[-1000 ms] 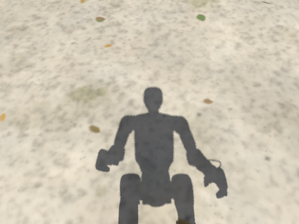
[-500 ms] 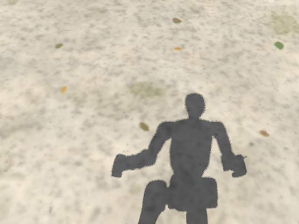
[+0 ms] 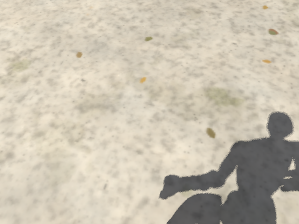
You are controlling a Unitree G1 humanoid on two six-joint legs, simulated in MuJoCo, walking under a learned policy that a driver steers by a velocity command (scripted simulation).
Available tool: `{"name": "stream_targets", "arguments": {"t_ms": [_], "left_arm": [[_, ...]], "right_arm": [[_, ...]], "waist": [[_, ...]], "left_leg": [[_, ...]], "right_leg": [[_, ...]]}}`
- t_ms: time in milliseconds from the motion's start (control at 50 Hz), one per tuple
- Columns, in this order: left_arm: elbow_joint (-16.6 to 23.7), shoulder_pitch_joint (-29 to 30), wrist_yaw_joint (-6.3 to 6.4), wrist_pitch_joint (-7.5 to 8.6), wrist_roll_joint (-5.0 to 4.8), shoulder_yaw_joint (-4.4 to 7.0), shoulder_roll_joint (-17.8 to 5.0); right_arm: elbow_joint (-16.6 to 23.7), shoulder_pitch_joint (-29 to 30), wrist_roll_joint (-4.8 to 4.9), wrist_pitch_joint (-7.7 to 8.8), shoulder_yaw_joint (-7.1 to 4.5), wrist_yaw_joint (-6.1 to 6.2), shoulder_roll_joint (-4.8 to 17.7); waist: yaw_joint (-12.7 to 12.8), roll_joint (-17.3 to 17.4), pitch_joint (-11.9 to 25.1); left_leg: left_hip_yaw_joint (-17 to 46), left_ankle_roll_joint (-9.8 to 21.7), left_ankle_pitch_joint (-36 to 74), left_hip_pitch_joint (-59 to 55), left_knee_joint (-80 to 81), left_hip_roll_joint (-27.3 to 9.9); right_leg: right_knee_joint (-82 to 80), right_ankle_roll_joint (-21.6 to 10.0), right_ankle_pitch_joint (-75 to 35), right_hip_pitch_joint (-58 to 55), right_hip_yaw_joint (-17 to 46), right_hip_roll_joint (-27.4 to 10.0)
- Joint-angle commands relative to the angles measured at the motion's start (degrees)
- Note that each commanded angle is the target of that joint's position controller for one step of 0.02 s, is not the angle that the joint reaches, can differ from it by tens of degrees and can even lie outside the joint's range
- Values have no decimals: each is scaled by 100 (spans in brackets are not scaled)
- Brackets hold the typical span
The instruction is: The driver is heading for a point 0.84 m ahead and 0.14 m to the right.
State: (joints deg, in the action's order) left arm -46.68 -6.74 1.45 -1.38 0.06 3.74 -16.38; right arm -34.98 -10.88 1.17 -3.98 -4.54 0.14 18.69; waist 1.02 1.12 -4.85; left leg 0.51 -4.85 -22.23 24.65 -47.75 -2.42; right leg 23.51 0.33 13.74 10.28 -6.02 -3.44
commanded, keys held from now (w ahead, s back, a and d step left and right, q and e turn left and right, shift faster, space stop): q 0.06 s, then no key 0.94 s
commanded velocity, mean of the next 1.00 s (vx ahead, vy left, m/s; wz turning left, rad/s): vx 0.00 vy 0.00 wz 0.18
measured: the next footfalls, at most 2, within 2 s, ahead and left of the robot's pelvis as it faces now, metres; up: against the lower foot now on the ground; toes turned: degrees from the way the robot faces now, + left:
left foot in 0.10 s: +0.05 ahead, +0.14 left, +0.00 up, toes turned +5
right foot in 0.48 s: +0.07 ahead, -0.09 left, +0.00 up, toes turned +7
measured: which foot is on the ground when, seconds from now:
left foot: up 0.00-0.08, down 0.10-1.00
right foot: down 0.00-0.10, up 0.12-0.46, down 0.48-1.00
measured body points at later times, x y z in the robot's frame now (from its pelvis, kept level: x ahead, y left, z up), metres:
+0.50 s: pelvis +0.01 +0.04 -0.01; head +0.03 +0.04 +0.44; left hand +0.09 +0.33 -0.13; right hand +0.22 -0.18 -0.10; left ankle +0.01 +0.14 -0.74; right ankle +0.03 -0.10 -0.75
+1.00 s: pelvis +0.03 +0.02 +0.00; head +0.04 +0.02 +0.45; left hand +0.09 +0.30 -0.14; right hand +0.16 -0.23 -0.13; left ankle +0.01 +0.14 -0.74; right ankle +0.03 -0.10 -0.74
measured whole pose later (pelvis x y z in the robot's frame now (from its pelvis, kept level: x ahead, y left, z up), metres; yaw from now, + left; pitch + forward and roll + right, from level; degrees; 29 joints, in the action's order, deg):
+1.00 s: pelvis +0.03 +0.02 +0.00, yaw +8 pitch -2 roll +0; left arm -55.6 -8.4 1.0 0.5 0.3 0.8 -14.8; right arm -51.4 -10.7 -0.5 -0.9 -2.6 1.8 14.6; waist 0.2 0.0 -2.6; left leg 2.3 0.3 -15.2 10.0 -27.1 1.4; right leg 27.3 0.3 16.2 9.2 -0.4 -0.6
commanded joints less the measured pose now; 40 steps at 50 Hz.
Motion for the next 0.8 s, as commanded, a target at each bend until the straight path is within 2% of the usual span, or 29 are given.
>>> {"name": "stream_targets", "arguments": {"t_ms": [20,60,80,100,120,140,160,180,200,220,280,340,400,440,460,480,500,520,540,560,580,640,800], "left_arm": [[324,112,-55,57,-87,343,-1334],[308,222,-81,72,-202,341,-1313],[194,-24,-104,95,-213,285,-1117],[172,-265,-138,117,-25,183,-788],[494,-52,-138,146,184,42,-472],[538,377,-82,137,60,161,-850],[525,389,-64,100,-82,208,-952],[406,242,-34,70,-97,222,-925],[326,181,-1,40,-47,238,-967],[272,78,0,23,-11,242,-957],[196,-131,-18,16,-37,178,-754],[252,61,-28,11,-6,78,-593],[266,68,-44,25,-29,72,-669],[199,-103,-62,61,-20,54,-607],[143,-245,-83,96,32,19,-532],[124,-319,-85,132,112,15,-641],[160,-346,-61,148,125,66,-1009],[65,-111,-74,154,37,79,-1045],[135,55,-116,180,11,21,-750],[92,49,-122,212,54,-11,-658],[55,47,-121,250,69,-26,-671],[-89,-131,-94,320,43,-71,-613],[-341,-122,-33,266,28,-125,-591]], "right_arm": [[581,209,4,56,-140,-59,539],[484,-108,-5,27,-189,-94,544],[402,-314,-27,31,-253,-54,656],[403,-541,-15,52,-389,29,1109],[611,-460,-162,118,-410,69,1589],[559,-659,-283,266,-311,-6,1199],[472,-420,-280,369,-232,-21,1021],[431,-83,-204,416,-201,2,880],[431,168,-140,423,-137,26,739],[427,299,-139,429,-83,60,676],[369,400,-197,452,-4,106,493],[226,372,-198,430,-11,103,539],[55,351,-203,402,-4,49,571],[-40,493,-155,402,62,20,437],[-119,503,-121,408,111,10,326],[-225,302,-165,448,159,2,201],[-258,98,-273,491,174,-17,163],[-302,-131,-296,493,166,-21,107],[-345,198,-307,468,148,1,288],[-327,405,-254,440,104,25,366],[-346,443,-224,397,107,60,313],[-464,320,-216,348,106,84,237],[-908,152,-185,372,71,122,189]], "waist": [[105,-1134,742],[-149,-1026,767],[-213,-726,852],[-188,455,1054],[-130,1797,1159],[-581,1010,1520],[-399,820,1209],[-236,659,1025],[-158,622,893],[-67,671,883],[14,669,970],[-137,689,842],[-218,709,700],[-73,614,656],[68,487,644],[40,256,741],[-199,-334,832],[-479,-921,852],[-235,-767,692],[-147,-660,623],[-137,-620,604],[-87,-424,599],[-48,-94,531]], "left_leg": [[-334,162,143,-222,781,62],[-494,434,855,-876,1836,191],[-351,647,1449,-1591,2412,284],[804,982,3313,-2668,2655,-492],[2739,2139,4977,-3002,2537,-2013],[2700,2626,4543,-2585,2709,-2124],[2097,2349,4040,-2301,2758,-1773],[1679,1992,3419,-2118,2790,-1385],[1466,1792,3294,-1970,2805,-1212],[1266,1749,3543,-1731,2831,-1077],[998,1744,3401,-1699,2893,-905],[1068,1764,2745,-1638,2906,-892],[1310,1837,2201,-1427,2896,-948],[1362,1715,1929,-1276,2778,-856],[1289,1526,1756,-1115,2705,-731],[1206,1250,1529,-949,2611,-529],[883,965,1086,-826,2292,-155],[531,748,789,-1172,2442,155],[486,640,914,-1452,2352,176],[477,661,1058,-1493,2268,164],[519,710,1303,-1512,2245,121],[571,762,1600,-1473,2306,85],[528,656,1903,-1502,2355,91]], "right_leg": [[-358,-1190,-2451,-715,754,-1442],[109,-902,-2199,-518,530,-1388],[635,-590,-1727,-112,310,-1185],[1897,-80,-317,936,-176,-701],[3323,342,2504,2465,-147,111],[4268,370,2641,2440,670,100],[4490,301,2246,2450,785,-31],[4325,267,1806,2410,838,-112],[4160,294,1438,2350,849,-135],[4183,345,1098,2063,790,-66],[3471,446,638,1643,759,-11],[2346,451,686,1238,740,-22],[1662,393,812,861,673,40],[845,297,357,443,607,89],[37,213,-427,-1,585,102],[-204,111,-1248,-487,869,-99],[-76,-102,-2262,-708,1296,-569],[43,-419,-1401,-156,1289,-618],[-90,-390,-600,232,1225,-429],[-136,-259,-373,333,1138,-325],[-118,-156,-464,338,1068,-250],[-12,-70,-636,181,947,-163],[16,-115,-748,39,887,-74]]}}
Velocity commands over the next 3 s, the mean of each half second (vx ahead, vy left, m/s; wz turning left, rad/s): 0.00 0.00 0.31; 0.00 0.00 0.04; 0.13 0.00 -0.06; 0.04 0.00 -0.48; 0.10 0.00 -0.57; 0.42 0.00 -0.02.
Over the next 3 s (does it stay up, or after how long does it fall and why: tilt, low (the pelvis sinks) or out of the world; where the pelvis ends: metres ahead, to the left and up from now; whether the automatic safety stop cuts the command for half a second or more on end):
stays up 0.35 -0.11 0.00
